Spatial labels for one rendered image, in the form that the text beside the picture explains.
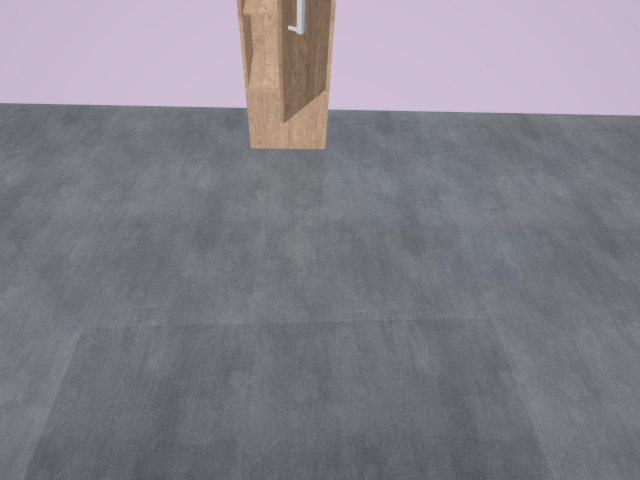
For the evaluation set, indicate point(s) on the cupboard door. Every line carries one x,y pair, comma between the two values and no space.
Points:
302,58

